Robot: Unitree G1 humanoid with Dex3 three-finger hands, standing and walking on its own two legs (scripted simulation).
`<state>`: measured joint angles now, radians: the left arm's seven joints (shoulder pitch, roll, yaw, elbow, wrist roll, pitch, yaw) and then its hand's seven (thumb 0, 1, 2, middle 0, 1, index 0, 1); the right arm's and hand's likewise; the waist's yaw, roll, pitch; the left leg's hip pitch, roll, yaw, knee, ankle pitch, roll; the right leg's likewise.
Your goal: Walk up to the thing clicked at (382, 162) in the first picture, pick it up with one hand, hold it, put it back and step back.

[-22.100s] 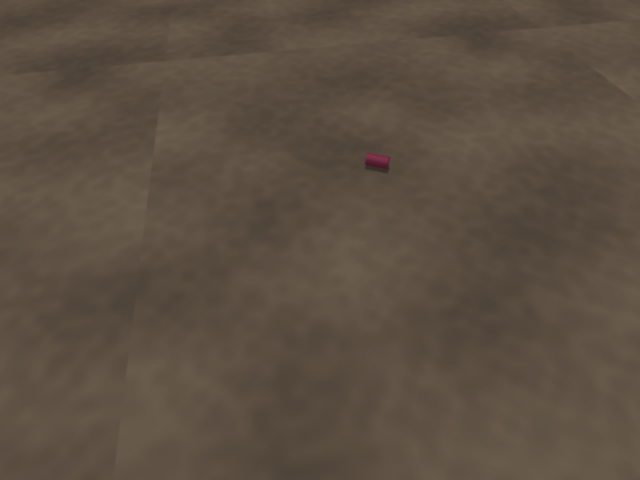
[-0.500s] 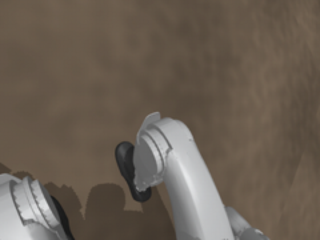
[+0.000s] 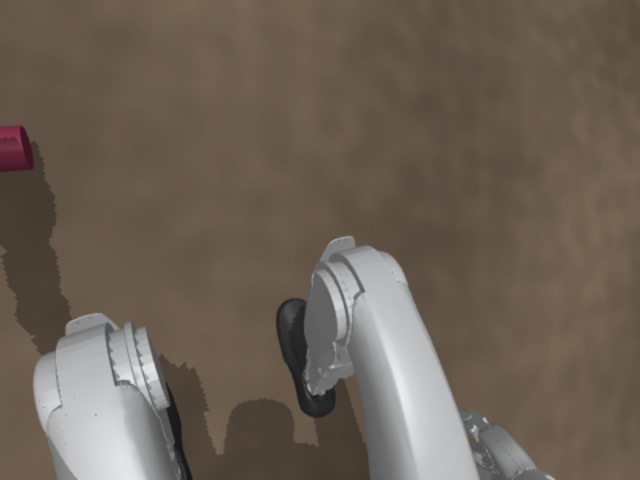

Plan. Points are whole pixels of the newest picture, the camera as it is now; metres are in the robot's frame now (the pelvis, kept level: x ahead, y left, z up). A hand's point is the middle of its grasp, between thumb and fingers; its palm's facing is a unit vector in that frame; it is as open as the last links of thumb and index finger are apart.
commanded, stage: go down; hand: left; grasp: from above
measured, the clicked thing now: out of the picture +0.54 +0.29 -0.31
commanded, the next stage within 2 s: none
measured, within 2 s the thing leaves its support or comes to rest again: neither
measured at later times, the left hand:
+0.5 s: hand out of the picture +0.51 +0.33 -0.03, palm faces -0.45 -0.02 -0.89, open 9.5 cm
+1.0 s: hand out of the picture +0.50 +0.33 +0.08, palm faces -0.46 -0.03 -0.89, open 10.3 cm
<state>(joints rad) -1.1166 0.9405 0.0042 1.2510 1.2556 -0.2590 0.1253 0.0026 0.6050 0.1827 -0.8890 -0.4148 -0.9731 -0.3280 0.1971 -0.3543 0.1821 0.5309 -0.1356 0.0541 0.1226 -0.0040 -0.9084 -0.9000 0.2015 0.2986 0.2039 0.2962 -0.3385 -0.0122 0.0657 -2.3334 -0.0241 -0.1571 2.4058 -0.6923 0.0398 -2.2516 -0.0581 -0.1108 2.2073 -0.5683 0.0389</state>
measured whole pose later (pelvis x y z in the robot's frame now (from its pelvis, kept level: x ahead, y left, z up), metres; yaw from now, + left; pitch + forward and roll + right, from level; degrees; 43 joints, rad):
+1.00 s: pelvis +0.00 +0.00 +0.13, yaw +6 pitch +35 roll -6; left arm -1.06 0.86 0.00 1.14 1.12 -0.32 -0.10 0.00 0.09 0.49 -0.50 -0.65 -0.55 -0.59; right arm 0.21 -0.27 0.09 0.61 -0.03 0.12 -0.02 0.00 -0.90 -0.90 0.20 0.30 0.20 0.30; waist -0.24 0.06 -0.12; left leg -1.93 0.00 -0.05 1.96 -0.64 0.04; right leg -1.92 -0.05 -0.03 1.84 -0.53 0.05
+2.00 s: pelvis +0.01 +0.00 +0.19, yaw +6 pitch +34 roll -6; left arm -1.02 0.86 0.02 1.21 1.14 -0.35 -0.03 0.00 -0.08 0.56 -0.31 -0.92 -0.41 -0.81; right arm 0.21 -0.25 0.07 0.66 -0.02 0.11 -0.01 0.00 -0.92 -0.90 0.20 0.30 0.20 0.30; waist -0.23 0.05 -0.13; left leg -1.73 0.02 -0.04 1.76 -0.63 0.03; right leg -1.72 -0.03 -0.03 1.64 -0.51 0.04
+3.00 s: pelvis +0.02 +0.00 +0.21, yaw +5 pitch +34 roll -6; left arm -0.97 0.84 0.02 1.21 1.15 -0.33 0.01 0.00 -0.23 0.69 -0.25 -0.97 -0.32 -0.89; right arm 0.23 -0.25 0.06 0.67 -0.01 0.11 0.00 0.00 -0.93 -0.91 0.20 0.30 0.20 0.30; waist -0.23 0.05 -0.14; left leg -1.65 0.03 -0.04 1.69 -0.63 0.03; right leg -1.65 -0.02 -0.03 1.56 -0.50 0.04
